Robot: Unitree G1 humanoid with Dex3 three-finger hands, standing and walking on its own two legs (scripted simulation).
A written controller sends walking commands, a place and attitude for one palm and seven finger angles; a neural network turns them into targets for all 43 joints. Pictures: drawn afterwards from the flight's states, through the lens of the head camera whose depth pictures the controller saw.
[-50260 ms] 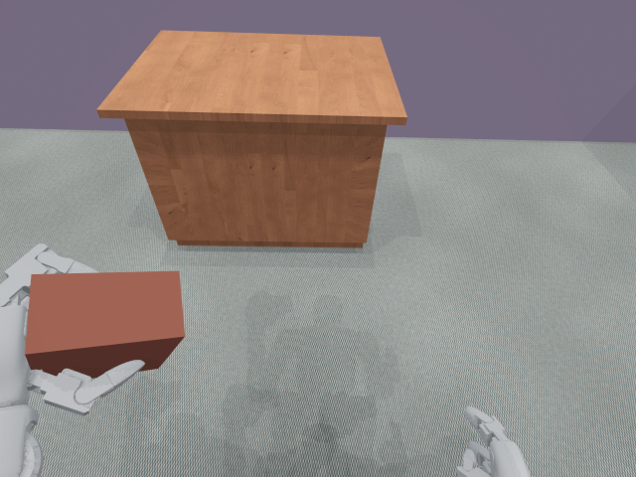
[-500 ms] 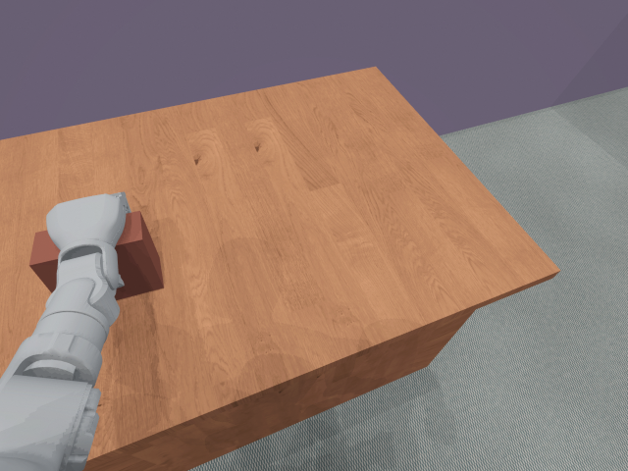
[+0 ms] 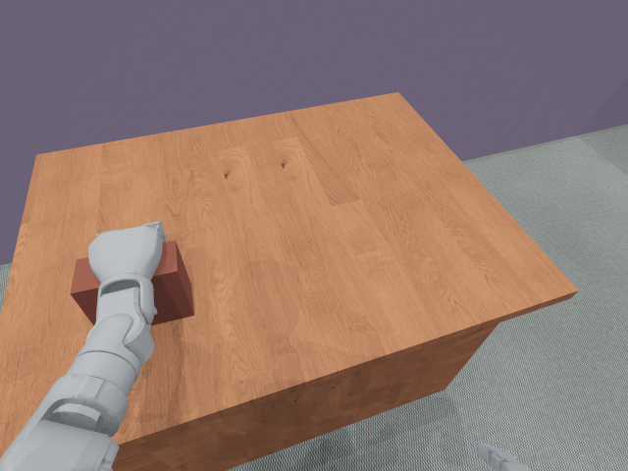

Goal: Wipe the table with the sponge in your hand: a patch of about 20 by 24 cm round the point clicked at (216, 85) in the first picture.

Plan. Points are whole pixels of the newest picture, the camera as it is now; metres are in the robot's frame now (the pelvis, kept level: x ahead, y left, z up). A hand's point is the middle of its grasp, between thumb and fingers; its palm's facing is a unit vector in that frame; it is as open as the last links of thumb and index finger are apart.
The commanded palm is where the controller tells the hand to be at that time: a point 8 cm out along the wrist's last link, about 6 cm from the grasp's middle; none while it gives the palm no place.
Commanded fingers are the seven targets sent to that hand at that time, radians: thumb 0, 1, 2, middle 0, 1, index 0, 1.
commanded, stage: wipe back along the first lane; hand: left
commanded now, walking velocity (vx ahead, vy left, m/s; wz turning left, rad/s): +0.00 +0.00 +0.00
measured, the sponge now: (142, 296) +0.36 +0.29 -0.03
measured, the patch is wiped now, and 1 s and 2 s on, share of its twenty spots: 1.00 1.00 1.00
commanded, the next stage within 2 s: lift the sponge slowly off the table in 0.78 s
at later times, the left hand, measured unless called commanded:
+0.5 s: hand (145, 300) +0.33 +0.26 +0.02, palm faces -0.05 -0.03 -1.00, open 10.5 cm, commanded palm +0.28 +0.24 +0.05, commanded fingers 0.00 0.10 1.30 -1.20 -1.60 -1.20 -1.60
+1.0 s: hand (147, 335) +0.28 +0.24 +0.02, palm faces -0.05 -0.05 -1.00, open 10.5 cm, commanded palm +0.25 +0.23 +0.05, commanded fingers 0.00 0.10 1.30 -1.20 -1.60 -1.20 -1.60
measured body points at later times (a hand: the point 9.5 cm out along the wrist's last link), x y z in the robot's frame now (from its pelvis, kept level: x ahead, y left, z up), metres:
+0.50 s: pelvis +0.01 -0.01 +0.00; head +0.02 -0.03 +0.45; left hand +0.33 +0.26 +0.07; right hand +0.18 -0.25 -0.11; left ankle +0.00 +0.09 -0.72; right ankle -0.02 -0.12 -0.72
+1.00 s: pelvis -0.01 -0.02 +0.01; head -0.01 -0.04 +0.46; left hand +0.28 +0.24 +0.07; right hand +0.20 -0.24 -0.09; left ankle +0.00 +0.09 -0.72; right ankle -0.02 -0.12 -0.72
